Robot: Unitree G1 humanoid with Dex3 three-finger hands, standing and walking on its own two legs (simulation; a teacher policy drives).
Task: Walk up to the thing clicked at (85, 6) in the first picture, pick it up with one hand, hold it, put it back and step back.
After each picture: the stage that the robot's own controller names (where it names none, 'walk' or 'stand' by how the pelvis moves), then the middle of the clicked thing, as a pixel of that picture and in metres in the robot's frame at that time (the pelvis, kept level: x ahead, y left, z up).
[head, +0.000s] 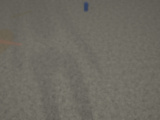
stand; (86, 6) +2.12 -0.06 -0.72
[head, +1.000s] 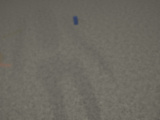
walk; (75, 20) +1.99 +0.20 -0.71
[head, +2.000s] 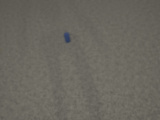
walk; (67, 37) +1.43 +0.29 -0.72
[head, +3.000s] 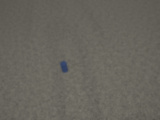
walk; (64, 67) +0.98 +0.27 -0.72
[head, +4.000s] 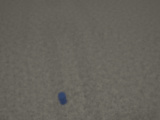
walk; (62, 98) +0.65 +0.23 -0.71
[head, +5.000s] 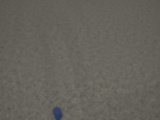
stand; (57, 113) +0.48 +0.21 -0.70
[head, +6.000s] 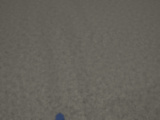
stand; (60, 119) +0.45 +0.20 -0.72
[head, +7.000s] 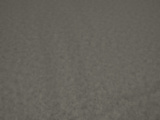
stand; out of the picture +0.40 +0.22 -0.73
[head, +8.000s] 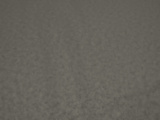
stand; out of the picture +0.40 +0.22 -0.73
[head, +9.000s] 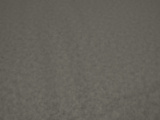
stand; out of the picture +0.40 +0.22 -0.73
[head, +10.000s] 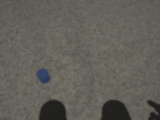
go down; (43, 76) +0.45 +0.22 -0.48
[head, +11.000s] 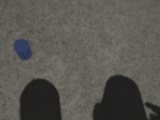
go down; (23, 50) +0.49 +0.25 -0.30
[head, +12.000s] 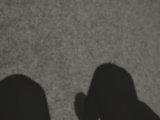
close in; out of the picture +0.47 +0.28 -0.24
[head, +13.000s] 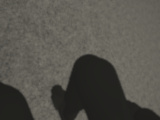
close; out of the picture +0.46 +0.31 -0.23
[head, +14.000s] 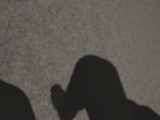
lift; out of the picture +0.45 +0.29 -0.23
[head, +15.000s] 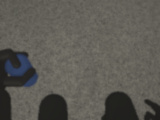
lift; (23, 72) +0.35 +0.21 -0.04
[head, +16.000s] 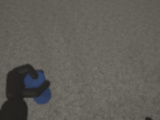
hold; (38, 88) +0.33 +0.17 -0.01
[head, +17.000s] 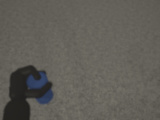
hold; (41, 88) +0.33 +0.17 -0.01
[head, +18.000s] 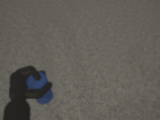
hold; (41, 89) +0.33 +0.17 -0.01
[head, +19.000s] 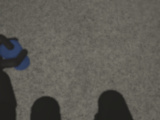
crouch; (16, 56) +0.43 +0.22 -0.10
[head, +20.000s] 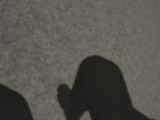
lower; out of the picture +0.44 +0.31 -0.23
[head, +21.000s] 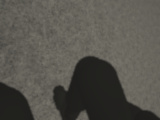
lower; out of the picture +0.44 +0.31 -0.24
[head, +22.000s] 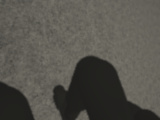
lower; out of the picture +0.44 +0.31 -0.23
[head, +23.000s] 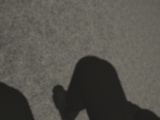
lower; out of the picture +0.44 +0.31 -0.24
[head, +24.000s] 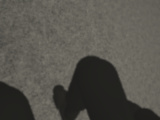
loosen; out of the picture +0.44 +0.31 -0.24
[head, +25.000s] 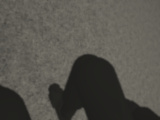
withdraw; out of the picture +0.43 +0.30 -0.23
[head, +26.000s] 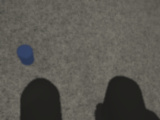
walk; (26, 55) +0.46 +0.24 -0.30
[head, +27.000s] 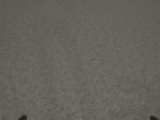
stand; out of the picture +0.38 +0.20 -0.65
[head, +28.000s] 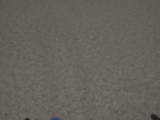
stand; out of the picture +0.41 +0.22 -0.67
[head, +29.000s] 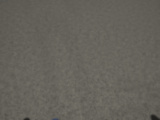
stand; out of the picture +0.40 +0.21 -0.67
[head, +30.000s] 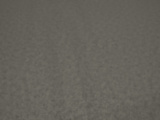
stand; out of the picture +0.41 +0.20 -0.72
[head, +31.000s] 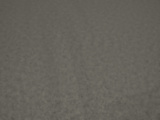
stand; out of the picture +0.39 +0.22 -0.73
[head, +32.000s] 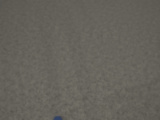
walk; out of the picture +0.39 +0.22 -0.72
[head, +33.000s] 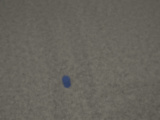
walk; (66, 82) +0.65 +0.17 -0.70
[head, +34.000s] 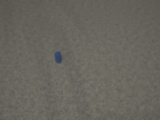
stand; (58, 57) +1.02 +0.26 -0.70
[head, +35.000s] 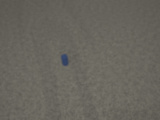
stand; (64, 60) +1.02 +0.20 -0.70
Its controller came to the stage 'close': yes
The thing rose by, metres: 0.70
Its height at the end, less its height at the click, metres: +0.00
